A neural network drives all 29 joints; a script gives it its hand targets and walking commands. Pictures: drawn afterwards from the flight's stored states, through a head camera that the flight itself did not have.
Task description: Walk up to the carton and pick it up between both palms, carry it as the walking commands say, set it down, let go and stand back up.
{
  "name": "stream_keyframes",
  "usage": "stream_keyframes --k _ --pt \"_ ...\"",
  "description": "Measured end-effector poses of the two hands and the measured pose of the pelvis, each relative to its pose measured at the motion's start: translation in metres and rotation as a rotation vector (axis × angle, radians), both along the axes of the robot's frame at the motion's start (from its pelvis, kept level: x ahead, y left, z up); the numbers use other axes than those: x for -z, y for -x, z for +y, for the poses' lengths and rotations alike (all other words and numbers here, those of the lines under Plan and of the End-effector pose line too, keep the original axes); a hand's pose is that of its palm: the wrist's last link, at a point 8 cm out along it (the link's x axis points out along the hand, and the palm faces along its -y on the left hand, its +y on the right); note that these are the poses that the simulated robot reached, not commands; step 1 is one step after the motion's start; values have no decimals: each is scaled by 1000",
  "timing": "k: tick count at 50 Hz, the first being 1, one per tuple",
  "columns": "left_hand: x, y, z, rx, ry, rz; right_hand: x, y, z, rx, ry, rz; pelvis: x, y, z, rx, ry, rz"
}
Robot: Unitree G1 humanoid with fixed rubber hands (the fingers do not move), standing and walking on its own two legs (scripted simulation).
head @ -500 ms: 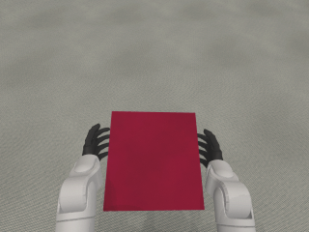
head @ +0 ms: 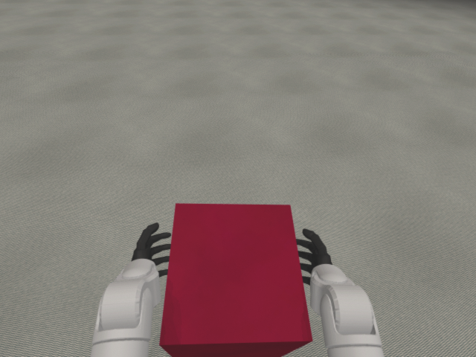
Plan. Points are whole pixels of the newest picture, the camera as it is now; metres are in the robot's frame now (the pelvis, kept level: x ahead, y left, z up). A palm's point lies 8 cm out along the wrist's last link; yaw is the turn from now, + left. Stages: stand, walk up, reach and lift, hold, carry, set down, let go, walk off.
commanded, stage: carry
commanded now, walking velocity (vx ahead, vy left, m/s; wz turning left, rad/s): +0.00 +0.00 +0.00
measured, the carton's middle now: (230, 287) +0.28 +0.01 -0.03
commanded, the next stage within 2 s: hold in 1.34 s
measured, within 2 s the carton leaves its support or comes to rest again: neither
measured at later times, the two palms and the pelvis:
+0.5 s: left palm (152, 285) +0.24 +0.13 +0.05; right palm (332, 296) +0.24 -0.15 +0.04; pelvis -0.04 -0.01 +0.00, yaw +0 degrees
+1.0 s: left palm (147, 281) +0.25 +0.15 +0.04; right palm (325, 290) +0.24 -0.14 +0.04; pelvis -0.04 +0.00 +0.00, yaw +0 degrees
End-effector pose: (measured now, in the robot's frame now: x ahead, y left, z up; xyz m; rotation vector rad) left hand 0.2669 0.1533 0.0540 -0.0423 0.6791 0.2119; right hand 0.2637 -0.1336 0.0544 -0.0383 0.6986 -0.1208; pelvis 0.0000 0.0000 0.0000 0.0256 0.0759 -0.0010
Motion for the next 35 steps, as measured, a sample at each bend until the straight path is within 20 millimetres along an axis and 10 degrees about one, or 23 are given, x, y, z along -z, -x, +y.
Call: stream_keyframes --k 35 --pt "6 25 -10 39 -69 -5 15 28 -9 -16 14 -7 0 38 -6 0 -9 -54"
